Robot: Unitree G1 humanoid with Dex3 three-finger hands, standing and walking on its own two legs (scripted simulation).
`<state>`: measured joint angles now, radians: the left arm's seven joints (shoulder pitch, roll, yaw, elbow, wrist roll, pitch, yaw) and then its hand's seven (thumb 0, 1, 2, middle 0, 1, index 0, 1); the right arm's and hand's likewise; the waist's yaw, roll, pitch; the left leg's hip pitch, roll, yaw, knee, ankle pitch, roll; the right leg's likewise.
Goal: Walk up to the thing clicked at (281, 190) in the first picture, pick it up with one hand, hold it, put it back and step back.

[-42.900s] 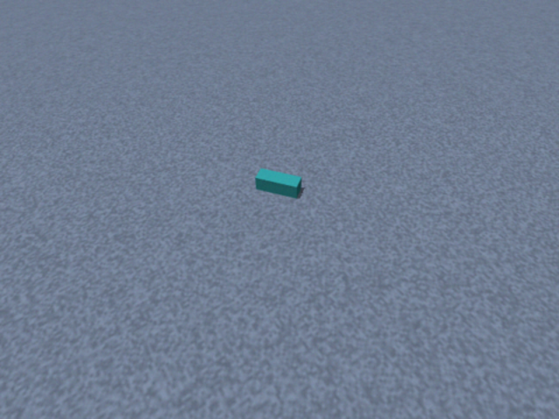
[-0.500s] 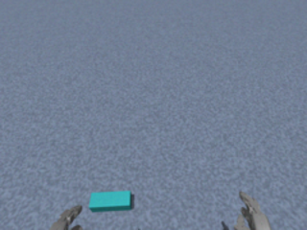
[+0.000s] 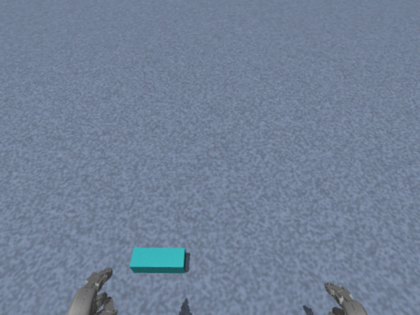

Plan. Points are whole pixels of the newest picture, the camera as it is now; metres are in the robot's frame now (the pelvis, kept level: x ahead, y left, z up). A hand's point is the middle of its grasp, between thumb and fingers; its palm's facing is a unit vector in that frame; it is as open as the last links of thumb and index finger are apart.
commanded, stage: stand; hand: left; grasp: from above
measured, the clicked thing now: (159, 260) +0.48 +0.26 -0.69
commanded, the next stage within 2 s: none
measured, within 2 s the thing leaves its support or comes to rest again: neither
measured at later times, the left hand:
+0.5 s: hand out of the picture +0.06 +0.25 -0.12, palm faces +0.04 -0.95 -0.32, open 7.4 cm
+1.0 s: hand out of the picture +0.04 +0.25 -0.11, palm faces +0.03 -0.94 -0.34, open 7.4 cm
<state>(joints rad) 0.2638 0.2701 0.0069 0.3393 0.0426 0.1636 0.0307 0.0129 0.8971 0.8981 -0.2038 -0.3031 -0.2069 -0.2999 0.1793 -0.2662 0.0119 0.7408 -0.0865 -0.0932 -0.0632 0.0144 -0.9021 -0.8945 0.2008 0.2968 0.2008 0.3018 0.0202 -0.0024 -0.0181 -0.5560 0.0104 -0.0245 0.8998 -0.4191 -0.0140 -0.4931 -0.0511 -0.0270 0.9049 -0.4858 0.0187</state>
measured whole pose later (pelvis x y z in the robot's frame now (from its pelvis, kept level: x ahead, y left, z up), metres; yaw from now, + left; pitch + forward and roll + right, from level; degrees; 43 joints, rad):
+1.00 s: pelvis +0.00 +0.01 +0.05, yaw +0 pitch -3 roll +0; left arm 0.16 0.30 0.03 1.14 0.03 0.00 0.02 0.01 0.90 0.90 -0.20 -0.30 -0.21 -0.30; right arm 0.15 -0.31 -0.03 1.14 -0.03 0.00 -0.01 0.01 -0.91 -0.89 0.20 0.30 0.20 0.30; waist 0.01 0.01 0.06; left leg -0.15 0.01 -0.02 0.38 -0.17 -0.01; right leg -0.08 -0.05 -0.04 0.36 -0.22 0.03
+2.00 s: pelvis +0.02 +0.00 +0.06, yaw +0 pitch -2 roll +0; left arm 0.11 0.32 0.02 1.14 0.01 0.00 0.01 0.01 0.90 0.90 -0.20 -0.30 -0.21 -0.30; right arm 0.11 -0.33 -0.01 1.15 -0.02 -0.01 -0.01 0.01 -0.91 -0.89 0.20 0.30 0.20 0.30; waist 0.00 0.01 0.05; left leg -0.12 0.02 -0.02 0.33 -0.17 -0.02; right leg -0.06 -0.04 -0.04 0.32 -0.22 0.02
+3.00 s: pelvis -0.10 +0.04 +0.02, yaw +0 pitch -1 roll +0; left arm 0.02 0.41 0.08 0.87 0.01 0.06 0.04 0.01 0.90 0.90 -0.20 -0.30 -0.21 -0.30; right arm 0.18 -0.35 -0.05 0.96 -0.04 0.03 0.01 0.01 -0.91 -0.89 0.20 0.30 0.20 0.30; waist -0.03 -0.07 0.19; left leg -0.30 -0.04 -0.02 0.72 -0.39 0.04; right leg -0.51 0.06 0.14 1.01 -0.55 -0.02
